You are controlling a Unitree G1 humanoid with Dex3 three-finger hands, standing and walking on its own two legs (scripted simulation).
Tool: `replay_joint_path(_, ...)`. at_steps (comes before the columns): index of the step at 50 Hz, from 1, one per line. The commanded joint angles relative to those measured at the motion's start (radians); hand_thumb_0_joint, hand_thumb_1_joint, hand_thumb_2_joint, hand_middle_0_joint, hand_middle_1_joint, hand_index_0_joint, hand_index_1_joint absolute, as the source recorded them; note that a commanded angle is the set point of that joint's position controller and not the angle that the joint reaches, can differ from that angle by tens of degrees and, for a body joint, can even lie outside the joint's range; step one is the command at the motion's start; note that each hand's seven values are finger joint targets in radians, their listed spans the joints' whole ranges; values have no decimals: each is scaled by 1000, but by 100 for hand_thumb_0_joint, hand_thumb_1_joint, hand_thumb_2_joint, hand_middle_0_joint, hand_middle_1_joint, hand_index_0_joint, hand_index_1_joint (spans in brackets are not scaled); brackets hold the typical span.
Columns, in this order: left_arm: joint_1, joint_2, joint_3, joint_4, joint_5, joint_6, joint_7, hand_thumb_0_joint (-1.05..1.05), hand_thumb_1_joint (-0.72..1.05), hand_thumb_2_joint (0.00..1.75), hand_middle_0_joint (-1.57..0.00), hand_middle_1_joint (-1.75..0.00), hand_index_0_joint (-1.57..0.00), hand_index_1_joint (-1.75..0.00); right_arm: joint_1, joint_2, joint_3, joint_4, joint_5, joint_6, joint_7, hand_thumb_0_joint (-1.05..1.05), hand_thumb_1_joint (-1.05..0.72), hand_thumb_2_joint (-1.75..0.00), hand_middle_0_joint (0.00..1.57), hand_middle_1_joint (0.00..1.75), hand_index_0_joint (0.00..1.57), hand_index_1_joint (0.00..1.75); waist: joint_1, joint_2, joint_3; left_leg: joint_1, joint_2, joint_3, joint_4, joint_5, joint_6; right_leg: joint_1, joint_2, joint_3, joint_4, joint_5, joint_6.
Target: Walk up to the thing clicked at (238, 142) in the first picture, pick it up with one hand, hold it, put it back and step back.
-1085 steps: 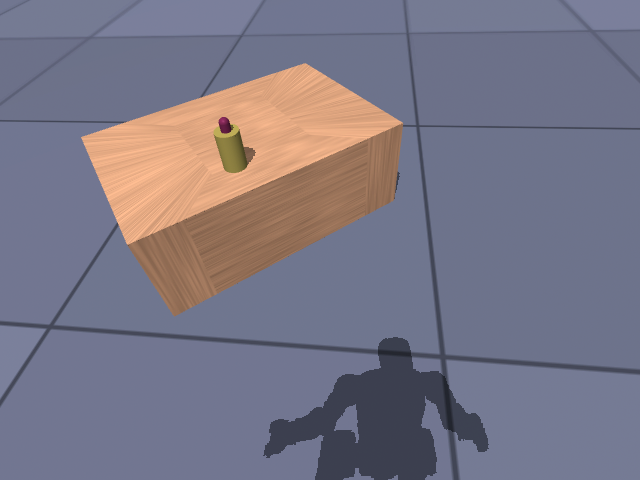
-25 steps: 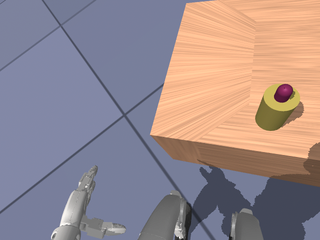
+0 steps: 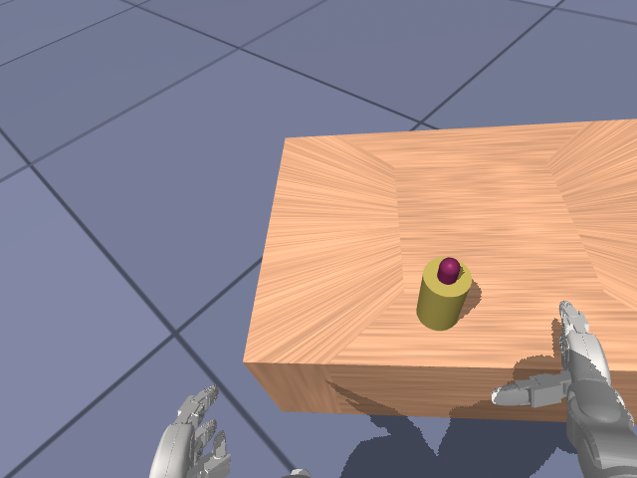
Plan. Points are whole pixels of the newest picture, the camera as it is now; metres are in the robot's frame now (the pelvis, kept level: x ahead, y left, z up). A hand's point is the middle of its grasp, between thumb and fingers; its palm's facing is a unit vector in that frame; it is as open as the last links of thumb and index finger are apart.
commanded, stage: home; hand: right
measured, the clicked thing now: (443, 289) +0.49 -0.16 -0.21
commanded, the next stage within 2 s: none
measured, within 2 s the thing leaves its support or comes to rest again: neither
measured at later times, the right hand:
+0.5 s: hand out of the picture +0.15 -0.17 -0.06, palm faces +0.15 +0.95 -0.28, open 17.3 cm
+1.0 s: hand out of the picture +0.15 -0.17 -0.06, palm faces +0.13 +0.95 -0.28, open 17.4 cm
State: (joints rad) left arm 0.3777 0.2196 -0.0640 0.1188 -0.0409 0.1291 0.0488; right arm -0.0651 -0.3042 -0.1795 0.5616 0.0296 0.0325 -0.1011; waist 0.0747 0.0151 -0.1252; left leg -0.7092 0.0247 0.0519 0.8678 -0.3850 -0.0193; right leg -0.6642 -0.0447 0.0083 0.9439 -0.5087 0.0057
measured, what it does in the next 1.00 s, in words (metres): stands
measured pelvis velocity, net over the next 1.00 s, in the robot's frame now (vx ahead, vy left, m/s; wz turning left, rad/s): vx -0.02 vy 0.01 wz -0.03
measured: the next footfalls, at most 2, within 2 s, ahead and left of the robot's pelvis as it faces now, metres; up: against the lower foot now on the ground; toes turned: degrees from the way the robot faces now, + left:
none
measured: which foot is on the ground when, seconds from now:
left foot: down 0.00-1.00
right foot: down 0.00-1.00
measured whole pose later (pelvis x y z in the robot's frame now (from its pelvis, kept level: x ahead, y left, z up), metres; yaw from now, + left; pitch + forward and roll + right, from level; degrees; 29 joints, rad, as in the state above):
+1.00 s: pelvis -0.02 +0.01 +0.00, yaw -1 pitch +7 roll +1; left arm 0.26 0.21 -0.02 0.52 -0.02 -0.12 0.16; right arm 0.44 -0.20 0.01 0.05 0.01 0.22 -0.14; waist 0.02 -0.02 -0.08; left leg -0.60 0.03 0.07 0.87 -0.38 -0.01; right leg -0.55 -0.04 0.03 0.92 -0.48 0.02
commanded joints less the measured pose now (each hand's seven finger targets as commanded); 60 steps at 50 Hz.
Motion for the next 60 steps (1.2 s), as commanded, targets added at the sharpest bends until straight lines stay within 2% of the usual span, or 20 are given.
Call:
replay_joint_path(1,19,122,105,-132,-1,-53,19,0,90,90,-20,-29,-20,-30,10,-87,39,-292,11,-31,-9,0,46,-11,6,7,6,7,-27,-104,-206,242,-32,15,-83,326,46,170,22,-20,-175,472,17)
replay_joint_path(2,15,124,110,-129,-1,-52,20,0,90,90,-20,-29,-20,-30,58,-95,32,-326,10,-25,-9,0,47,-10,6,7,6,7,-36,-84,-203,254,-32,20,-89,322,45,170,22,-20,-184,463,15)
replay_joint_path(3,7,112,107,-136,-1,-51,18,0,90,90,-20,-29,-20,-30,109,-72,57,-371,10,-23,-5,0,48,-10,6,7,6,7,-47,-83,-201,265,-28,13,-97,311,42,165,27,-26,-186,435,14)
replay_joint_path(5,11,109,115,-141,-4,-58,24,0,90,90,-20,-29,-20,-30,192,-25,104,-424,13,-10,2,0,48,-10,6,7,6,7,-34,-9,-151,260,-29,22,-117,283,32,156,30,-30,-196,391,3)
replay_joint_path(6,-1,92,98,-133,-4,-61,21,0,90,90,-20,-29,-20,-30,237,-27,111,-461,12,-8,3,0,49,-9,6,6,6,6,-54,-35,-127,261,-24,17,-123,259,31,141,33,-35,-202,365,3)
replay_joint_path(7,-56,110,83,114,-11,-59,33,0,82,85,-19,-28,-19,-28,273,-72,46,-497,11,5,-24,0,57,-5,5,5,5,5,-53,-49,-82,235,-36,21,-116,224,35,120,28,-12,-187,324,-5)
replay_joint_path(8,-64,98,79,57,-14,-71,44,0,76,82,-19,-27,-19,-27,346,-29,90,-560,9,11,-21,0,56,-5,5,5,5,5,-53,-33,-106,250,-31,11,-124,210,33,134,32,-21,-186,302,-11)
replay_joint_path(9,-78,95,78,49,-13,-85,50,0,84,87,-20,-29,-19,-29,364,-9,128,-604,8,19,-18,0,54,-6,5,6,5,6,-38,-17,-113,248,-31,15,-119,226,31,142,28,-21,-183,316,-13)
replay_joint_path(13,-109,115,94,131,-6,-117,74,0,80,85,-19,-28,-19,-28,436,-21,116,-667,4,39,-36,0,55,-6,5,5,5,5,-33,-42,-83,230,-25,4,-120,229,26,130,34,-22,-161,299,-15)
replay_joint_path(15,-125,113,94,141,-2,-134,87,0,76,82,-19,-27,-19,-27,411,-42,104,-733,1,44,-43,0,52,-8,6,6,6,6,-38,-45,-96,235,-19,-5,-126,205,23,125,38,-22,-151,263,-20)
replay_joint_path(18,-138,120,101,173,6,-170,103,0,84,87,-20,-29,-19,-29,417,-18,117,-710,-6,64,-48,0,53,-7,6,6,6,6,-23,-28,-103,226,-16,-1,-133,181,21,131,37,-15,-149,242,-23)
replay_joint_path(21,-151,110,95,186,11,-196,111,0,87,89,-20,-29,-20,-29,420,-18,125,-744,-11,71,-55,0,51,-8,6,6,6,6,-44,-23,-105,240,-11,-7,-140,145,20,126,43,-15,-147,208,-24)
replay_joint_path(23,-158,112,96,200,14,-216,114,0,89,90,-20,-30,-20,-30,482,3,141,-662,-15,92,-55,0,52,-7,6,6,6,6,-42,11,-44,225,-7,-12,-168,79,14,86,45,-19,-151,149,-29)
replay_joint_path(26,-171,107,93,208,19,-237,110,0,90,90,-20,-30,-20,-30,482,16,154,-691,-21,99,-58,0,51,-8,6,6,6,6,-61,-17,-65,233,-12,6,-157,78,20,96,46,-15,-168,153,-24)
replay_joint_path(32,-195,106,88,210,19,-265,109,0,90,90,-20,-30,-20,-30,490,-5,123,-680,-21,109,-57,0,53,-7,5,6,5,6,-69,-11,-15,221,-11,2,-180,8,16,66,50,-23,-182,94,-23)
replay_joint_path(39,-185,106,86,227,24,-289,115,0,90,90,-20,-30,-20,-30,467,1,134,-705,-20,121,-53,0,55,-5,5,5,5,5,-53,-34,-28,224,-18,10,-163,51,15,88,45,-18,-184,120,-21)
replay_joint_path(45,-178,111,94,241,29,-302,120,0,90,90,-20,-30,-20,-30,477,11,147,-707,-26,132,-53,0,55,-6,5,5,5,5,-48,-23,-84,252,-21,19,-140,145,17,131,41,-10,-173,224,-16)
replay_joint_path(51,-199,106,88,241,29,-310,118,0,90,90,-20,-30,-20,-30,469,-6,131,-705,-24,137,-51,0,56,-5,5,5,5,5,-65,-24,-31,245,-21,18,-163,56,14,90,44,-12,-195,132,-18)
replay_joint_path(54,-195,111,91,243,30,-315,116,0,90,90,-20,-30,-20,-30,478,7,143,-714,-24,137,-49,0,55,-5,5,5,5,5,-65,-46,-64,253,-23,25,-132,130,20,119,37,-2,-191,220,-8)
replay_joint_path(60,-188,113,94,243,30,-311,112,0,90,90,-20,-30,-20,-30,476,-1,136,-717,-22,143,-46,0,56,-4,5,5,5,5,-59,-44,-69,257,-28,30,-126,154,19,122,33,2,-190,251,-5)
